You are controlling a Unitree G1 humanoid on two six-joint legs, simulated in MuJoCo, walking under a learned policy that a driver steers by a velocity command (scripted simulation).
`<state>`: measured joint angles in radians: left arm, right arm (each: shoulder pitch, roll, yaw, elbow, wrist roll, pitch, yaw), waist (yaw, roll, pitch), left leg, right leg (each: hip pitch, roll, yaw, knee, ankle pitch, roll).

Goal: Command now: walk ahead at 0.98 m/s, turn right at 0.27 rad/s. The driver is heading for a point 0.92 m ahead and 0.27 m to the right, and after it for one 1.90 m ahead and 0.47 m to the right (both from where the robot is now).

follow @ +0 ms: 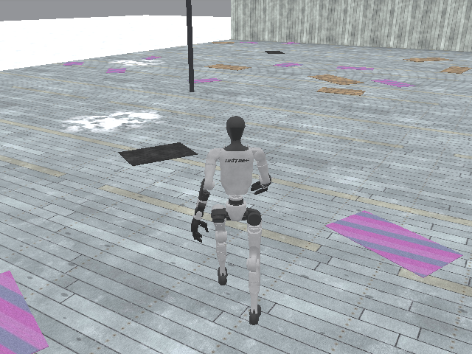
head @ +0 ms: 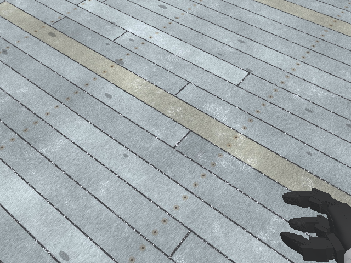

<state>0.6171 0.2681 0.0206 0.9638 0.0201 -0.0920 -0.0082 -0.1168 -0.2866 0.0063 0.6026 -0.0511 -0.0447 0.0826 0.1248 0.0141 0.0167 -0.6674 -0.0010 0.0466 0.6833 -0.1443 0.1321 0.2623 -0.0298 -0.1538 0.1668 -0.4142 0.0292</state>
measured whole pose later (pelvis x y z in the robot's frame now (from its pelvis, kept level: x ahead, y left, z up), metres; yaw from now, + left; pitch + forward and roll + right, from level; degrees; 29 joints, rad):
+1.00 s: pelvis +0.89 -0.22 +0.01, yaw -41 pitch +1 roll +2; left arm 0.36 0.35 0.06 0.88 0.02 -0.08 0.00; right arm 0.15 -0.30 -0.03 0.69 -0.04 -0.07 0.00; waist 0.04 -0.02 0.04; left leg -0.44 -0.06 0.02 0.60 -0.18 0.03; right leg -0.17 0.14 0.14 1.21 -0.34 -0.11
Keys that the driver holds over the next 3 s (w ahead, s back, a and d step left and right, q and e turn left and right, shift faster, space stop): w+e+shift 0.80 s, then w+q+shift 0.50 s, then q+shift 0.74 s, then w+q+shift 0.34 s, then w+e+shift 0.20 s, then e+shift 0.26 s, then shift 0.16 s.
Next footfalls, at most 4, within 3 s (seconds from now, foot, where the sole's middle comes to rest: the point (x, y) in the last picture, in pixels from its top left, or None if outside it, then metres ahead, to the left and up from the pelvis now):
0.02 left None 0.21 0.10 -0.75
0.48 right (237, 223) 0.61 -0.12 -0.75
0.92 left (261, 136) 1.05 -0.22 -0.75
1.32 right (345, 122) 1.18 -0.62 -0.75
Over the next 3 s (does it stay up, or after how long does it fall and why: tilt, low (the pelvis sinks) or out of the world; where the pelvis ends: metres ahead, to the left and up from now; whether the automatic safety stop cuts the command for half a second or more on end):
stays up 1.73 -0.39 -0.01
